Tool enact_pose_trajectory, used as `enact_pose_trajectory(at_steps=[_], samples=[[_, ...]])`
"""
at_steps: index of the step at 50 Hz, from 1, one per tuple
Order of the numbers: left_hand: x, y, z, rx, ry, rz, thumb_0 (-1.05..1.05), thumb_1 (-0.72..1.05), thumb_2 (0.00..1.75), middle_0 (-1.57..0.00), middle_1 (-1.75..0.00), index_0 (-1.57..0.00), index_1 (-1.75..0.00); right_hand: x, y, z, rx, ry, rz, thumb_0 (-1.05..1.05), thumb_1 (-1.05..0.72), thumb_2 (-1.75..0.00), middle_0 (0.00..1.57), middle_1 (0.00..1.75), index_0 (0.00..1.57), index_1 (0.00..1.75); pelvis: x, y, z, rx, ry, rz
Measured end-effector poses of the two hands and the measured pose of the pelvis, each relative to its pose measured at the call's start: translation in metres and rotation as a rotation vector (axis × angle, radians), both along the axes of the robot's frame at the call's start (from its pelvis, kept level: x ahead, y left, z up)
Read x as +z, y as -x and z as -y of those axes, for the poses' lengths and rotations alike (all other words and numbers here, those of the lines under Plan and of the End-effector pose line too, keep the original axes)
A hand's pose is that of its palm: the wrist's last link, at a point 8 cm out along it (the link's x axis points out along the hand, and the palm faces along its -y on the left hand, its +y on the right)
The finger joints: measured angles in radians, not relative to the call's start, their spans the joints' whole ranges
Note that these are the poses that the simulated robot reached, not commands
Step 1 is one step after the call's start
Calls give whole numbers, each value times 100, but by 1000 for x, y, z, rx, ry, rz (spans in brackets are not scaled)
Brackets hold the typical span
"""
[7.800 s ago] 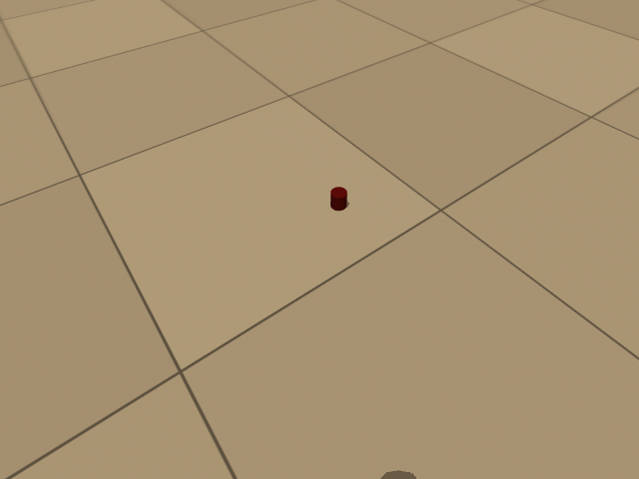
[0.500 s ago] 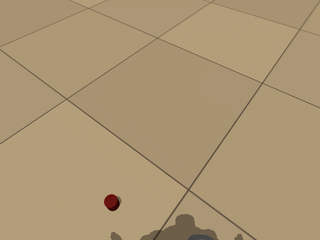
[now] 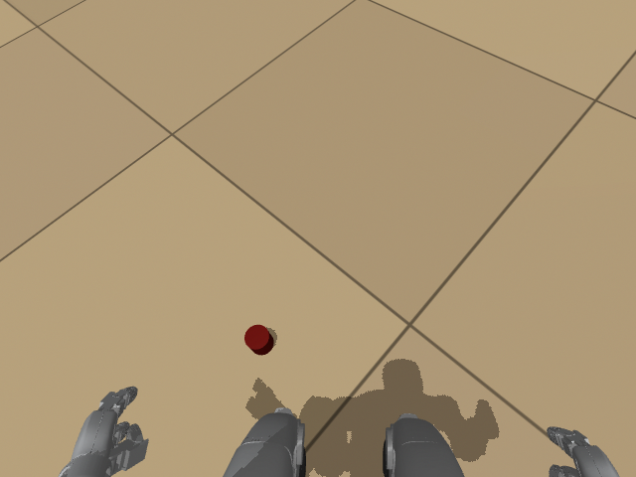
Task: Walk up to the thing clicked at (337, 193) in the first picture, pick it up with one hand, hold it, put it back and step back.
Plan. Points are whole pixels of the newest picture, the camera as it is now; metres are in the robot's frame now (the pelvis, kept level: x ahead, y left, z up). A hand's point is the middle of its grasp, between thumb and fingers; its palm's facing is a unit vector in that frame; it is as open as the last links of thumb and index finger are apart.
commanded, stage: walk up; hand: left
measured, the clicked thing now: (259, 340) +0.44 +0.25 -0.71
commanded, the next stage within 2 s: none
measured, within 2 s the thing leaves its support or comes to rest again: neither
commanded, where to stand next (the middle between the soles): +0.05 +0.03 m, yaw -3 degrees
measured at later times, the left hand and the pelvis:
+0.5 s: hand out of the picture -0.10 +0.28 -0.14, palm faces -0.03 -0.91 -0.41, open 7.4 cm; pelvis -0.10 -0.01 +0.00, yaw -4 degrees
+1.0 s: hand out of the picture +0.02 +0.29 -0.14, palm faces -0.07 -0.93 -0.37, open 7.4 cm; pelvis -0.03 +0.02 +0.01, yaw -1 degrees
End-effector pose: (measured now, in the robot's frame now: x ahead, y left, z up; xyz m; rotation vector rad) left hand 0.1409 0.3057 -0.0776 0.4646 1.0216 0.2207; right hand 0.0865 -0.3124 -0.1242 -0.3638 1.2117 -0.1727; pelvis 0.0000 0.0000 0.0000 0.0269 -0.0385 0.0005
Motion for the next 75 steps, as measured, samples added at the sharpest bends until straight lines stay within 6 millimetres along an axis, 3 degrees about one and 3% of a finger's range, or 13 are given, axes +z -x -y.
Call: enact_pose_trajectory(at_steps=[7, 17, 24, 31, 35, 39, 45, 50, 58, 62, 67, 71, 75], samples=[[-37, 57, -42, 98, 40, -77, 1, 90, 89, -21, -30, -21, -30, 19, 7, -24, 44, 57, 87, 0, -90, -90, 20, 30, 20, 30, -12, 29, -23, 6, 19, 33], [-45, 163, -36, 79, 106, -232, 1, 91, 90, -21, -30, -21, -30, 57, 47, -17, 27, 100, 211, 0, -90, -90, 20, 30, 21, 30, 0, 78, -18, -67, 34, 7], [-24, 236, -20, 106, 66, -226, 1, 90, 89, -21, -30, -21, -30, 47, 96, 22, -19, 83, 213, 0, -90, -90, 20, 30, 21, 30, 0, 101, 4, -77, 55, 43], [18, 290, -12, 166, 29, -283, 1, 90, 89, -21, -30, -21, -30, 46, 130, 27, -74, -5, 142, 1, -90, -90, 20, 30, 20, 30, 26, 103, 7, -86, 11, 50], [30, 283, -20, 160, 0, -293, 1, 90, 89, -21, -30, -21, -30, 38, 147, 21, -76, -37, 62, 1, -90, -90, 20, 30, 20, 30, 29, 98, 5, -60, 12, 40], [28, 253, -30, 149, -4, -254, 1, 90, 89, -21, -30, -21, -30, 32, 149, 10, -62, -46, -32, 1, -91, -90, 20, 30, 20, 30, 26, 83, 1, -35, 23, 25], [-6, 188, -43, 114, 44, -201, 1, 90, 90, -21, -30, -21, -30, 27, 103, -12, -21, 2, -19, 1, -90, -90, 20, 30, 20, 30, 7, 49, -15, -12, 16, 15], [-23, 127, -29, 45, 103, -179, 1, 90, 90, -21, -30, -21, -30, 40, 64, -25, -23, 19, 116, 1, -90, -90, 20, 30, 21, 30, 8, 31, -22, -20, 24, 31], [-25, 54, -4, 17, 136, -59, 1, 90, 89, -21, -30, -21, -30, 48, 35, -9, -17, 60, 119, 0, -90, -90, 20, 30, 21, 30, 10, 17, -7, -35, 19, 30], [-26, 49, 8, 4, 85, -71, 0, 90, 89, -21, -30, -21, -30, 26, 19, 9, -34, 38, 125, 0, -90, -90, 20, 30, 21, 30, -3, 19, 7, -49, 11, 22], [-21, 67, 14, -4, 16, -111, 0, 90, 89, -21, -30, -21, -30, -3, 7, 18, -66, -3, 129, 0, -90, -90, 20, 30, 20, 30, -12, 32, 16, -54, 15, 32], [-7, 83, 10, 7, -14, -117, 1, 90, 89, -21, -30, -21, -30, -8, 23, 12, -56, -34, 91, 0, -91, -90, 20, 30, 20, 30, -5, 49, 13, -52, -13, 6], [0, 95, 0, 27, -38, -77, 1, 90, 89, -21, -30, -21, -30, -15, 58, 7, -34, -30, 17, 0, -91, -90, 20, 30, 20, 30, -6, 65, 7, -29, -11, -14]])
